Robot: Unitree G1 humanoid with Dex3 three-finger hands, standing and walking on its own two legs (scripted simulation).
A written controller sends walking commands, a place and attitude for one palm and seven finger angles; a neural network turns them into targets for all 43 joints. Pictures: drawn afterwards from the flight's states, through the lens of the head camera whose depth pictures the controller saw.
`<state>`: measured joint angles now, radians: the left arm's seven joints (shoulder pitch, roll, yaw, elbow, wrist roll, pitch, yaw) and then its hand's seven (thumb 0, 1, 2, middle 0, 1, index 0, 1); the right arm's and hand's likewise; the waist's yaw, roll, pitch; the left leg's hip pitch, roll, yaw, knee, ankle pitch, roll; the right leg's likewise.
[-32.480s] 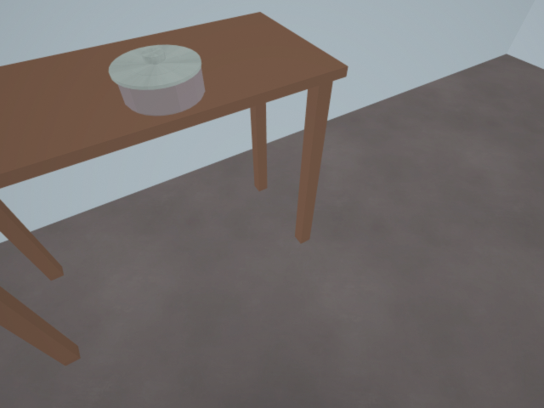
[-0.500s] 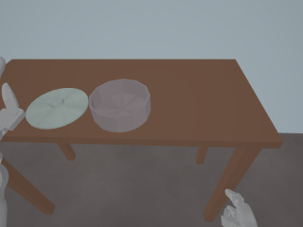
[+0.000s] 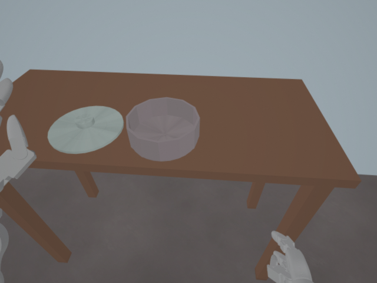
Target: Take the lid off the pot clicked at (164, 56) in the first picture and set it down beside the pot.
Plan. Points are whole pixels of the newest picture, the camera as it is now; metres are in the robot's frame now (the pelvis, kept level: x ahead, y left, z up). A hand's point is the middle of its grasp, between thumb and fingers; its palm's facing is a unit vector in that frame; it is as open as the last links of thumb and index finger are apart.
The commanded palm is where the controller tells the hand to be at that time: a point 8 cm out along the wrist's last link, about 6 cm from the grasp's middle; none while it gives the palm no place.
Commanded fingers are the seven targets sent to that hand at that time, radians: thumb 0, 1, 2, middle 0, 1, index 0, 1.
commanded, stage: step back with the hand held close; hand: left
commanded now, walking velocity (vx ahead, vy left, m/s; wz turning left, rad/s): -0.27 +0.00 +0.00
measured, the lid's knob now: (84, 121) +0.47 +0.37 +0.09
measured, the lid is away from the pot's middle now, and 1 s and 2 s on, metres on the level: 0.23 0.23 0.23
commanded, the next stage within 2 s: stop stepping back and stand still in 1.18 s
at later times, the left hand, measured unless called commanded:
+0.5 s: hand (9, 183) +0.15 +0.24 +0.26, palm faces +0.43 -0.75 -0.51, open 7.4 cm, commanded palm +0.08 +0.31 +0.27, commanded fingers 0.00 0.90 0.90 -0.20 -0.30 -0.20 -0.30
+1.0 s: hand out of the picture +0.08 +0.27 +0.27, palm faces +0.47 -0.79 -0.40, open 7.4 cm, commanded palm +0.02 +0.32 +0.27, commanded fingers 0.00 0.90 0.90 -0.20 -0.30 -0.20 -0.30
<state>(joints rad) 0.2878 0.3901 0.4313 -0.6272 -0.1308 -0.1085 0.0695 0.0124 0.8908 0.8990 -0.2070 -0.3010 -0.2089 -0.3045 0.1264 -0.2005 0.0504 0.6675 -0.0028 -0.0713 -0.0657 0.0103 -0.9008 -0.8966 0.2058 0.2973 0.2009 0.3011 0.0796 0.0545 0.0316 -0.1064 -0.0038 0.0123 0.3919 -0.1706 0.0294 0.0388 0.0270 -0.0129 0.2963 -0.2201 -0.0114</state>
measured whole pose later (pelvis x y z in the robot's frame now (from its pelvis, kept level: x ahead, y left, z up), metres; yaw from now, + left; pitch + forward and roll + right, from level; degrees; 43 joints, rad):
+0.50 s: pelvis -0.05 +0.03 -0.01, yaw +0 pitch +0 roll -2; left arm 0.48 0.52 0.57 -0.82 -0.09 -0.22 0.11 0.01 0.89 0.90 -0.21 -0.30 -0.22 -0.31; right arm 0.22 -0.22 -0.01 0.55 0.03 -0.04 -0.05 0.01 -0.90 -0.90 0.20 0.30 0.20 0.30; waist 0.00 0.01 0.03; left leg -0.39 -0.03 0.03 0.53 -0.15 0.07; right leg -0.27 0.00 -0.01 0.51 -0.24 0.02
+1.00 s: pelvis -0.12 +0.04 -0.02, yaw -2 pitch +3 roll -4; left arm 0.43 0.52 0.58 -0.81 -0.10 -0.24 0.15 0.01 0.89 0.90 -0.21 -0.30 -0.21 -0.30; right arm 0.23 -0.16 0.00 0.57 0.00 -0.09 -0.04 0.01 -0.90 -0.90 0.21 0.30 0.20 0.30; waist 0.00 0.01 -0.05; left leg -0.52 0.00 0.04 0.47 -0.07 0.04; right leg -0.18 0.02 -0.02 0.44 -0.37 -0.06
